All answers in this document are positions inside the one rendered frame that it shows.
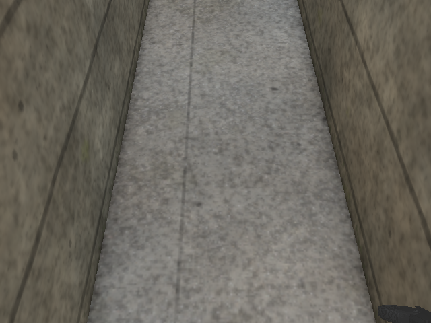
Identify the right robot hand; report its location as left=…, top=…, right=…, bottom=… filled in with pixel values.
left=378, top=305, right=431, bottom=323

